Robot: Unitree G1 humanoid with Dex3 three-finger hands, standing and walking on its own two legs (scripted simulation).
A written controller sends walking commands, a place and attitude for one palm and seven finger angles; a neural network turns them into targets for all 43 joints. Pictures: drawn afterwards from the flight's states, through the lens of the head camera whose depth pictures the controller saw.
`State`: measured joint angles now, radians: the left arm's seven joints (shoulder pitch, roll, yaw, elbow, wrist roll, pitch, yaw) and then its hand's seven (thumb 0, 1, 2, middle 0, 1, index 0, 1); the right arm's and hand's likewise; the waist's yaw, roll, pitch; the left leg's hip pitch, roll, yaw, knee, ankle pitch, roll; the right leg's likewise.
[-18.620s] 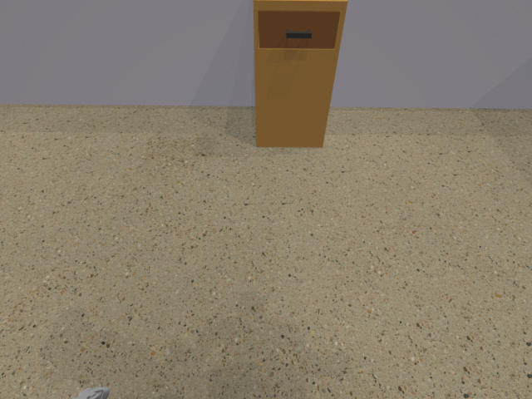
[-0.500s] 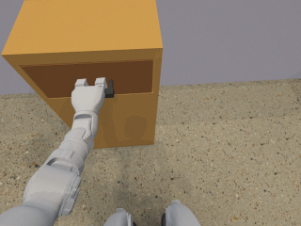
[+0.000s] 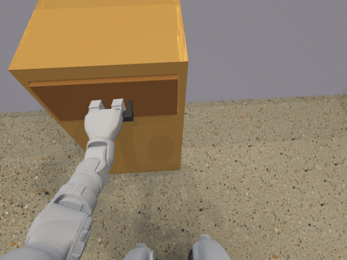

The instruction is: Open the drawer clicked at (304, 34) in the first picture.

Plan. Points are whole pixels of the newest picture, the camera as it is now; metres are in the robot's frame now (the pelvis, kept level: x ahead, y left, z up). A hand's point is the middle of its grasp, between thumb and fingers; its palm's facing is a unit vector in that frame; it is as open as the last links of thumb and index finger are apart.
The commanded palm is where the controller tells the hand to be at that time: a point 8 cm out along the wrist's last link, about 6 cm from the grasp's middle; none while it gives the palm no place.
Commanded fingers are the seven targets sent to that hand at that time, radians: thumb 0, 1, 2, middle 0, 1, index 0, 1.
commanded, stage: pull the drawer open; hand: left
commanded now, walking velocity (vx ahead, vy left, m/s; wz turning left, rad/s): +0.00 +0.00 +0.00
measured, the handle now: (111, 110) +0.50 +0.15 -0.02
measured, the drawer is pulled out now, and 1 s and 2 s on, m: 0.01 0.14 0.26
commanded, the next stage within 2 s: none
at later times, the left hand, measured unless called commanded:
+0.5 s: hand (109, 159) +0.37 +0.15 -0.04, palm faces -0.04 -0.06 -1.00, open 5.9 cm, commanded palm +0.34 +0.15 +0.01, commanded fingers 0.00 0.90 0.90 -0.40 -1.35 -0.40 -1.35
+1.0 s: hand (108, 179) +0.32 +0.15 -0.04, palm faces -0.04 -0.07 -1.00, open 5.9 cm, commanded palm +0.28 +0.15 +0.01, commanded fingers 0.00 0.90 0.90 -0.40 -1.35 -0.40 -1.35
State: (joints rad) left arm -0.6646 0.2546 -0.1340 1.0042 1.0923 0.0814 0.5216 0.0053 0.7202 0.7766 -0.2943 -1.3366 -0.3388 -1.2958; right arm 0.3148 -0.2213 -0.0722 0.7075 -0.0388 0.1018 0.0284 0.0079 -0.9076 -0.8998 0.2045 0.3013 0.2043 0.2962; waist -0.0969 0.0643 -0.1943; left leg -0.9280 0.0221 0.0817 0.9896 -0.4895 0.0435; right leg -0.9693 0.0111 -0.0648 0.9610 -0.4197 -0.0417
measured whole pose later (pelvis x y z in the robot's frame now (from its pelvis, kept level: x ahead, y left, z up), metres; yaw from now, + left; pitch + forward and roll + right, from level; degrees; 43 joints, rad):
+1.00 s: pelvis +0.00 -0.01 +0.01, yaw +1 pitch +18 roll +1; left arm -0.13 0.18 -0.23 0.55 1.13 0.12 0.56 0.02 0.71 0.81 -0.28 -1.36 -0.36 -1.30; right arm 0.21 -0.22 -0.06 0.64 -0.03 0.13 0.01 0.01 -0.91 -0.90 0.20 0.30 0.20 0.30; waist -0.02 0.05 -0.18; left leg -0.77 0.01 0.08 0.94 -0.48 0.03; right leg -0.82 0.01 -0.06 0.94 -0.43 -0.06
